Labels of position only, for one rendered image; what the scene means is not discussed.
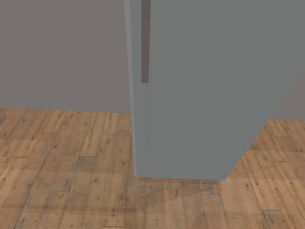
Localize fridge door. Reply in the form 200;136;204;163
130;0;305;181

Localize handle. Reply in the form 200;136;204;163
141;0;151;83

